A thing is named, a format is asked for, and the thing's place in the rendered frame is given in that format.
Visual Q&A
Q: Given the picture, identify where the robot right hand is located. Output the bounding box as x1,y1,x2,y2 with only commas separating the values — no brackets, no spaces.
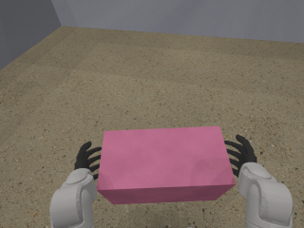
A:
224,134,257,177

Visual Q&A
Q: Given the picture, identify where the robot left hand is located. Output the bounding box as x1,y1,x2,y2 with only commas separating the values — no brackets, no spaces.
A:
74,141,102,180

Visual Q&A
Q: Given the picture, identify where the left robot forearm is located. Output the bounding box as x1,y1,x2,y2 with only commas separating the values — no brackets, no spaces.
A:
49,168,98,228

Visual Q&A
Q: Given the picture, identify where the carton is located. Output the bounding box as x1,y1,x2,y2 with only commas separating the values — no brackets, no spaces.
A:
96,126,236,205

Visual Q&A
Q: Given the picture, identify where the right robot forearm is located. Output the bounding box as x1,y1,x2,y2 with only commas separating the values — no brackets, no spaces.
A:
237,161,294,228

